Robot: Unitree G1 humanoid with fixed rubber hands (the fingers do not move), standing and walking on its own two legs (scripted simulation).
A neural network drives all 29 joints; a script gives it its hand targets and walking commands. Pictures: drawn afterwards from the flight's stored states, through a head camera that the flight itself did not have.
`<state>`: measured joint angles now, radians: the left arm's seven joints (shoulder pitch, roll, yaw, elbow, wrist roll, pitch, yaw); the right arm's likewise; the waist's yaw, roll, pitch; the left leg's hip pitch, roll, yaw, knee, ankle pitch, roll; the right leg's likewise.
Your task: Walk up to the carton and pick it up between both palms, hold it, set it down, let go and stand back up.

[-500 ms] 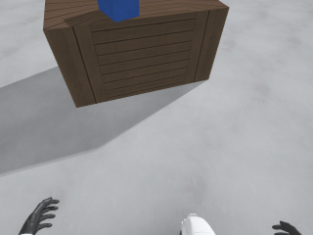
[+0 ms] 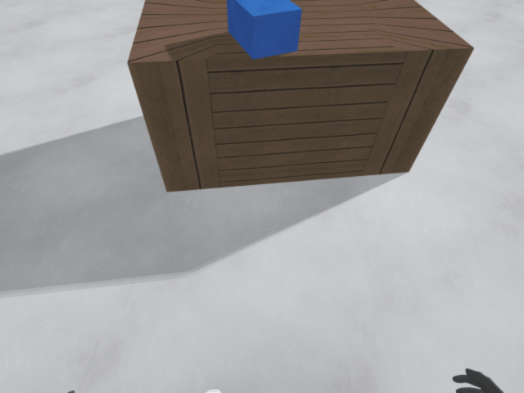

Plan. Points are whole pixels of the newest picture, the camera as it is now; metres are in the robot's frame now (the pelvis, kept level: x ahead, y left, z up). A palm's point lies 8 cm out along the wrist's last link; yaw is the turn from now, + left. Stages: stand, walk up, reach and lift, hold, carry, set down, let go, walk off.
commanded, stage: walk up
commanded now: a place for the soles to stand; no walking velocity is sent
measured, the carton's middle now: (261, 21) +1.35 +0.00 +0.00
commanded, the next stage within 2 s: none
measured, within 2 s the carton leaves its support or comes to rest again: neither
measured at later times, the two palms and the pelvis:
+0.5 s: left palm (107, 318) +0.25 +0.27 -0.06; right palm (480, 322) +0.26 -0.37 -0.09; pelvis +0.14 -0.06 -0.01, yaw +5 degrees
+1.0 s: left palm (96, 307) +0.28 +0.31 -0.09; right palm (430, 240) +0.41 -0.32 -0.06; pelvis +0.27 -0.01 -0.01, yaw +7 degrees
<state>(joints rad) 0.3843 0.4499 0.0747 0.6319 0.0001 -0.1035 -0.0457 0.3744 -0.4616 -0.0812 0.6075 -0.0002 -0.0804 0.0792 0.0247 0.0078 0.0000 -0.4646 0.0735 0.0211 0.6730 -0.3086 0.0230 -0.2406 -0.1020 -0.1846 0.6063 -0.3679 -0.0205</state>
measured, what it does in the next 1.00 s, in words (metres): walks ahead: right foot, then left foot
